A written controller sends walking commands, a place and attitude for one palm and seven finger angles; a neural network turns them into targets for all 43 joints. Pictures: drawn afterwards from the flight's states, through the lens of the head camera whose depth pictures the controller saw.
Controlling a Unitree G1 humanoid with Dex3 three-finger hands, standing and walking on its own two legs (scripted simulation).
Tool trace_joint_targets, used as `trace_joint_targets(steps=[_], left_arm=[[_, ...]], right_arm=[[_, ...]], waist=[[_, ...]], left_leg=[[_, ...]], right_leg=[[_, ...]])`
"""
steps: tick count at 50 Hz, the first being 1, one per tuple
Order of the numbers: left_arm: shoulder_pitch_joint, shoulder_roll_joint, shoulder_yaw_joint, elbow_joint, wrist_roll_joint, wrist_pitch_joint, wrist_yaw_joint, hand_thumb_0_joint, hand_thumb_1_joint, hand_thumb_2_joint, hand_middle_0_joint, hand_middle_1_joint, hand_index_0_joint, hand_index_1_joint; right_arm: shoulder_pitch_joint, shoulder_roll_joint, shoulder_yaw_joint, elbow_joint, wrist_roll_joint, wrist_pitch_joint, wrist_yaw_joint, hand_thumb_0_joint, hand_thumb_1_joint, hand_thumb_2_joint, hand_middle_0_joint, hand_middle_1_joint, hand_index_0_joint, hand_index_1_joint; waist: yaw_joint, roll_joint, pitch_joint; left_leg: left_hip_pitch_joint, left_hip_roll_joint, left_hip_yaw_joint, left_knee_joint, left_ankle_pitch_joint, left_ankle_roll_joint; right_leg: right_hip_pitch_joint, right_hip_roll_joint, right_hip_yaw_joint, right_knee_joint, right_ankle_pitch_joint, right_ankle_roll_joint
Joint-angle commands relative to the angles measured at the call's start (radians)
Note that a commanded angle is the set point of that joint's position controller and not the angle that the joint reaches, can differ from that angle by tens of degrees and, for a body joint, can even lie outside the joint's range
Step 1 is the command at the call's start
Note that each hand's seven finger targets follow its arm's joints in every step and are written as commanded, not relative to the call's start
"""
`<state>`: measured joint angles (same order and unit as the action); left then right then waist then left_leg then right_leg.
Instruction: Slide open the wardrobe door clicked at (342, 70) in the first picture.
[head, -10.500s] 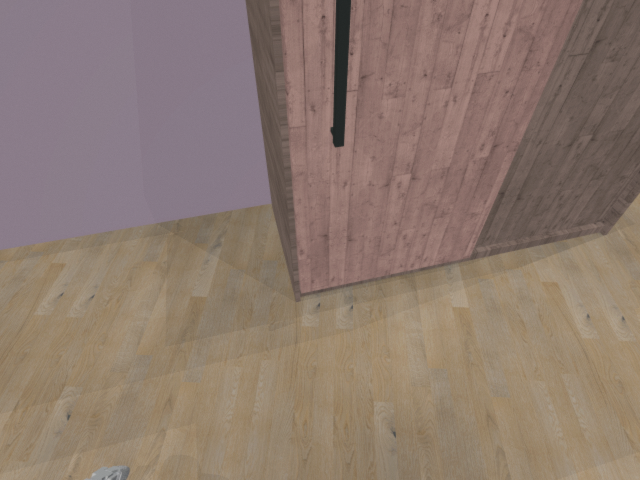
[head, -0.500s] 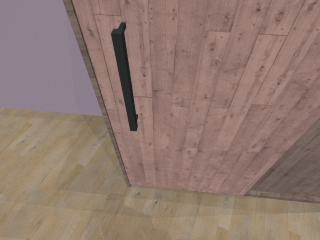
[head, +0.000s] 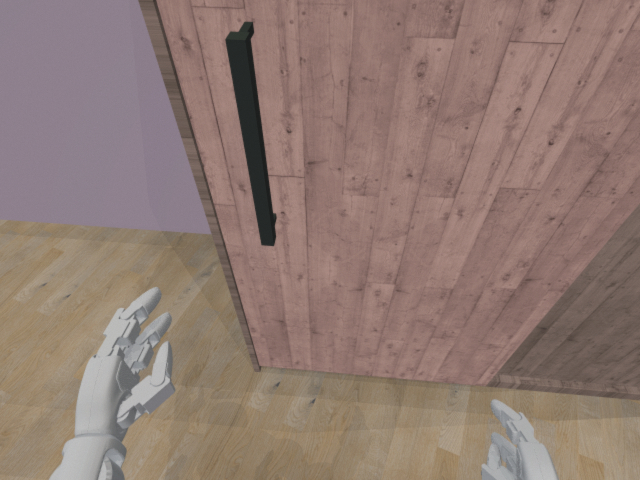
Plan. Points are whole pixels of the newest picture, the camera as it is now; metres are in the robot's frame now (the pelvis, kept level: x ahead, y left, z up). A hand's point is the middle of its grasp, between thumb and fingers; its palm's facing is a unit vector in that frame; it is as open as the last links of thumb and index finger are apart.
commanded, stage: raise the hand with hooked fingers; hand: left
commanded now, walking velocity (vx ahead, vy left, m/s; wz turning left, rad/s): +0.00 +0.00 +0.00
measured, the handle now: (259, 153) +0.52 +0.11 +0.14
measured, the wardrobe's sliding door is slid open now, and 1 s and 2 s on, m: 0.00 0.00 0.00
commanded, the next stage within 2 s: move the hooked fingers beside the handle in 1.86 s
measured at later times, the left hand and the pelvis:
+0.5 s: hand (130, 389) +0.21 +0.22 +0.05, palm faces -0.05 -1.00 -0.07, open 10.5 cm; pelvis -0.02 +0.01 -0.02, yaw +1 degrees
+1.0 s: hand (71, 322) +0.25 +0.27 +0.12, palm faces +0.02 -1.00 -0.07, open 13.3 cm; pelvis +0.01 +0.02 +0.01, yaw +1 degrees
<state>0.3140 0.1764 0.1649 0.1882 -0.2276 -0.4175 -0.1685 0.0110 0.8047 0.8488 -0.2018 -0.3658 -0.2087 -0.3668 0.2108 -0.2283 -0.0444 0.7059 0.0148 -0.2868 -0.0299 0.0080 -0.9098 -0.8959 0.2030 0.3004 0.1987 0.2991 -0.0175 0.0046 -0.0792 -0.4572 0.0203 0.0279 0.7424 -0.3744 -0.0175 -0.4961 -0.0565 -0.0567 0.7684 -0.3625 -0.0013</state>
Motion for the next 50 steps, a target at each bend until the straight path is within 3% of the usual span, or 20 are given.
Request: trace_joint_targets(steps=[1, 3, 5, 6, 8, 11, 13, 16, 18, 20, 22, 23, 26, 30, 34, 39, 47, 50], left_arm=[[0.226, 0.158, 0.105, -0.005, -0.049, -0.208, -0.272, 0.0, 0.597, 0.77, -0.222, -0.495, -0.222, -0.495], [0.154, 0.165, 0.123, -0.115, -0.105, -0.141, -0.297, 0.0, 0.55, 0.75, -0.225, -0.525, -0.225, -0.525], [0.024, 0.207, 0.164, -0.239, -0.14, -0.09, -0.263, 0.0, 0.503, 0.73, -0.228, -0.555, -0.228, -0.555], [-0.04, 0.201, 0.151, -0.326, -0.135, -0.084, -0.237, 0.0, 0.48, 0.72, -0.23, -0.57, -0.23, -0.57], [-0.089, 0.198, 0.119, -0.469, -0.105, -0.09, -0.18, 0.0, 0.433, 0.7, -0.233, -0.6, -0.233, -0.6], [-0.182, 0.197, 0.049, -0.525, -0.052, -0.09, -0.151, 0.0, 0.363, 0.67, -0.238, -0.645, -0.238, -0.645], [-0.163, 0.194, 0.028, -0.481, -0.041, -0.066, -0.164, 0.0, 0.317, 0.65, -0.242, -0.675, -0.242, -0.675], [-0.141, 0.228, 0.061, -0.407, -0.052, 0.018, -0.195, 0.0, 0.247, 0.62, -0.247, -0.72, -0.247, -0.72], [-0.089, 0.259, 0.128, -0.355, -0.072, 0.08, -0.2, 0.0, 0.2, 0.6, -0.25, -0.75, -0.25, -0.75], [-0.068, 0.277, 0.17, -0.33, -0.094, 0.123, -0.201, 0.0, 0.153, 0.58, -0.253, -0.78, -0.253, -0.78], [-0.057, 0.284, 0.203, -0.372, -0.111, 0.136, -0.193, 0.0, 0.107, 0.56, -0.257, -0.81, -0.257, -0.81], [-0.055, 0.277, 0.203, -0.374, -0.116, 0.137, -0.187, 0.0, 0.083, 0.55, -0.258, -0.825, -0.258, -0.825], [-0.077, 0.274, 0.207, -0.375, -0.122, 0.129, -0.186, 0.0, 0.013, 0.52, -0.263, -0.87, -0.263, -0.87], [-0.124, 0.297, 0.212, -0.371, -0.119, 0.127, -0.202, 0.0, -0.08, 0.48, -0.27, -0.93, -0.27, -0.93], [-0.182, 0.318, 0.222, -0.393, -0.123, 0.143, -0.22, 0.0, -0.173, 0.44, -0.277, -0.99, -0.277, -0.99], [-0.249, 0.363, 0.266, -0.394, -0.13, 0.176, -0.231, 0.0, -0.29, 0.39, -0.285, -1.065, -0.285, -1.065], [-0.343, 0.409, 0.315, -0.314, -0.152, 0.272, -0.286, 0.0, -0.477, 0.31, -0.298, -1.185, -0.298, -1.185], [-0.402, 0.431, 0.325, -0.313, -0.152, 0.293, -0.3, 0.0, -0.5, 0.3, -0.3, -1.2, -0.3, -1.2]], right_arm=[[-0.091, -0.162, -0.059, -0.273, 0.014, -0.059, 0.03, 0.0, -0.9, -0.9, 0.2, 0.3, 0.2, 0.3], [-0.105, -0.16, -0.051, -0.352, 0.03, -0.046, 0.013, 0.0, -0.9, -0.9, 0.2, 0.3, 0.2, 0.3], [-0.087, -0.158, -0.04, -0.381, 0.033, -0.029, -0.009, 0.0, -0.9, -0.9, 0.2, 0.3, 0.2, 0.3], [-0.072, -0.151, -0.036, -0.387, 0.035, -0.028, -0.018, 0.0, -0.9, -0.9, 0.2, 0.3, 0.2, 0.3], [-0.032, -0.139, -0.024, -0.379, 0.027, -0.029, -0.031, 0.0, -0.9, -0.9, 0.2, 0.3, 0.2, 0.3], [-0.006, -0.147, -0.005, -0.34, 0.022, -0.036, -0.05, 0.0, -0.9, -0.9, 0.2, 0.3, 0.2, 0.3], [-0.003, -0.148, 0.004, -0.317, 0.025, -0.049, -0.057, 0.0, -0.9, -0.9, 0.2, 0.3, 0.2, 0.3], [-0.015, -0.154, 0.017, -0.304, 0.033, -0.06, -0.063, 0.0, -0.9, -0.9, 0.2, 0.3, 0.2, 0.3], [-0.031, -0.149, 0.017, -0.302, 0.037, -0.063, -0.068, 0.0, -0.9, -0.9, 0.2, 0.3, 0.2, 0.3], [-0.048, -0.145, 0.023, -0.304, 0.036, -0.067, -0.068, 0.0, -0.9, -0.9, 0.2, 0.3, 0.2, 0.3], [-0.048, -0.137, 0.024, -0.306, 0.031, -0.073, -0.063, 0.0, -0.9, -0.9, 0.2, 0.3, 0.2, 0.3], [-0.047, -0.135, 0.025, -0.303, 0.031, -0.076, -0.062, 0.0, -0.9, -0.9, 0.2, 0.3, 0.2, 0.3], [-0.038, -0.141, 0.028, -0.293, 0.026, -0.086, -0.056, 0.0, -0.9, -0.9, 0.2, 0.3, 0.2, 0.3], [-0.024, -0.156, 0.029, -0.282, 0.029, -0.098, -0.058, 0.0, -0.9, -0.9, 0.2, 0.3, 0.2, 0.3], [-0.012, -0.163, 0.027, -0.273, 0.035, -0.11, -0.07, 0.0, -0.9, -0.9, 0.2, 0.3, 0.2, 0.3], [-0.016, -0.164, 0.033, -0.262, 0.036, -0.108, -0.079, 0.0, -0.9, -0.9, 0.2, 0.3, 0.2, 0.3], [-0.029, -0.166, 0.046, -0.258, 0.039, -0.085, -0.085, 0.0, -0.9, -0.9, 0.2, 0.3, 0.2, 0.3], [-0.038, -0.162, 0.053, -0.258, 0.038, -0.078, -0.086, 0.0, -0.9, -0.9, 0.2, 0.3, 0.2, 0.3]], waist=[[0.083, -0.066, -0.093], [0.083, -0.073, -0.157], [0.066, -0.065, -0.147], [0.051, 0.005, -0.148], [0.028, 0.066, -0.179], [-0.025, 0.077, -0.137], [-0.033, 0.097, -0.114], [-0.015, 0.104, -0.114], [0.015, 0.051, -0.134], [0.042, 0.046, -0.135], [0.054, 0.038, -0.179], [0.053, 0.011, -0.167], [0.049, 0.004, -0.134], [0.041, 0.025, -0.101], [0.034, 0.042, -0.135], [0.044, 0.089, -0.139], [0.05, 0.06, -0.112], [0.055, 0.095, -0.102]], left_leg=[[-0.207, -0.053, 0.019, 0.1, 0.071, 0.008], [-0.223, -0.06, 0.031, 0.112, 0.013, 0.021], [-0.246, -0.052, 0.009, 0.116, -0.051, 0.027], [-0.218, -0.044, 0.0, 0.113, -0.059, 0.03], [-0.163, -0.03, -0.022, 0.109, -0.027, 0.038], [-0.138, -0.013, -0.051, 0.113, -0.012, 0.044], [-0.133, -0.013, -0.063, 0.097, -0.028, 0.042], [-0.127, -0.017, -0.072, 0.057, -0.034, 0.037], [-0.13, -0.017, -0.068, 0.029, -0.026, 0.034], [-0.116, -0.019, -0.07, 0.006, 0.013, 0.03], [-0.084, -0.018, -0.063, -0.01, 0.066, 0.029], [-0.083, -0.017, -0.062, -0.016, 0.078, 0.029], [-0.069, -0.017, -0.06, -0.036, 0.105, 0.027], [-0.04, -0.014, -0.06, -0.057, 0.102, 0.029], [0.024, -0.014, -0.061, -0.081, 0.127, 0.032], [0.088, -0.014, -0.06, -0.107, 0.206, 0.029], [0.148, -0.014, -0.054, -0.148, 0.295, 0.032], [0.175, -0.016, -0.054, -0.163, 0.31, 0.033]], right_leg=[[-0.054, 0.017, 0.042, 0.037, 0.026, -0.031], [-0.059, 0.02, 0.063, 0.029, -0.076, -0.014], [-0.091, 0.028, 0.083, 0.01, -0.202, -0.007], [-0.106, 0.031, 0.088, 0.007, -0.213, -0.008], [-0.105, 0.043, 0.06, 0.029, -0.132, -0.015], [-0.143, 0.058, 0.033, 0.045, -0.07, -0.018], [-0.147, 0.061, 0.018, 0.034, -0.073, -0.017], [-0.097, 0.06, 0.005, 0.006, -0.076, -0.018], [-0.045, 0.055, 0.005, -0.026, -0.086, -0.013], [0.009, 0.056, -0.004, -0.035, -0.058, -0.018], [0.045, 0.051, -0.011, -0.041, 0.002, -0.013], [0.049, 0.052, -0.015, -0.046, 0.015, -0.011], [0.063, 0.055, -0.019, -0.057, 0.051, -0.012], [0.065, 0.057, -0.018, -0.077, 0.05, -0.014], [0.086, 0.055, -0.023, -0.096, 0.091, -0.009], [0.139, 0.056, -0.027, -0.116, 0.186, -0.013], [0.211, 0.061, -0.027, -0.168, 0.305, -0.012], [0.233, 0.064, -0.022, -0.187, 0.316, -0.017]])
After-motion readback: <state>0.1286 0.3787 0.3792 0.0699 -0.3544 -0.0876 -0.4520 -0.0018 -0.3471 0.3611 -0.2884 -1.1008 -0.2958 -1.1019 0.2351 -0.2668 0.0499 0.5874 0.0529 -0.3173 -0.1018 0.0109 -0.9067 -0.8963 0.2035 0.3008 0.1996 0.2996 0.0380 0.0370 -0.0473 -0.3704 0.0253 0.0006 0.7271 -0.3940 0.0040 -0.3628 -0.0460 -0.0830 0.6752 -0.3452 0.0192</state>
